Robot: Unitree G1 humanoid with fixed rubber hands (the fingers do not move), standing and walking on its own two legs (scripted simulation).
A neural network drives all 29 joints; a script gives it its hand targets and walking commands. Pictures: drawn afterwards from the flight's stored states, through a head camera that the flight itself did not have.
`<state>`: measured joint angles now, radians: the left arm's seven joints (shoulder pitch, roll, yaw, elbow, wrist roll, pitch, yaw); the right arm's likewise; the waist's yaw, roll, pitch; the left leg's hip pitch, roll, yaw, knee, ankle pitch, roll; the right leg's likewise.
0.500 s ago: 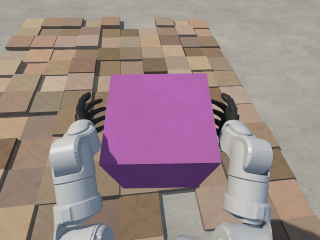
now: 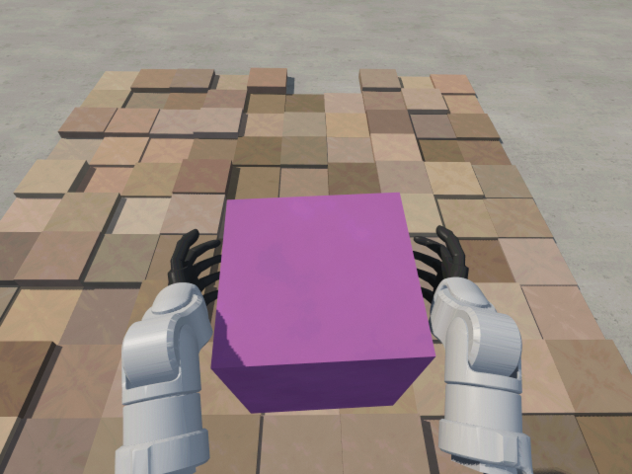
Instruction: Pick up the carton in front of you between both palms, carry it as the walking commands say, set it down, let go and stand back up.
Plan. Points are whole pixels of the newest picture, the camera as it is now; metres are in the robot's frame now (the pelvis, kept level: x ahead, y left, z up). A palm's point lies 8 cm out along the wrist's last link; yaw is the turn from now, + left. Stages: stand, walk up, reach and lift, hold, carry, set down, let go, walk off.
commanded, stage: carry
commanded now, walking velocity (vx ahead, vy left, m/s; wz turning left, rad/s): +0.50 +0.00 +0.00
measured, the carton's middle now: (318, 313) +0.35 +0.01 +0.01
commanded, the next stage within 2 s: none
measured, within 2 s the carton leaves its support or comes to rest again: neither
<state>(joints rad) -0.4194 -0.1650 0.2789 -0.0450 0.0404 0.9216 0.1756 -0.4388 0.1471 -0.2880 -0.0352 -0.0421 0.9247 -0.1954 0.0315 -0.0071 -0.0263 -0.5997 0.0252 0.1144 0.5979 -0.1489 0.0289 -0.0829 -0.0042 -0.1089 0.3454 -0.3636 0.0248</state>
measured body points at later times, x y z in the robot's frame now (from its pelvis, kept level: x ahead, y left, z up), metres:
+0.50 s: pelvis +0.32 +0.00 +0.01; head +0.33 -0.01 +0.46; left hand +0.64 +0.16 +0.09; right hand +0.64 -0.15 +0.09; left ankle +0.16 +0.09 -0.68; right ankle +0.39 -0.08 -0.71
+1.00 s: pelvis +0.62 +0.07 -0.01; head +0.63 +0.08 +0.44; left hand +0.98 +0.22 +0.09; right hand +0.96 -0.09 +0.10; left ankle +0.63 +0.14 -0.74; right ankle +0.53 -0.05 -0.64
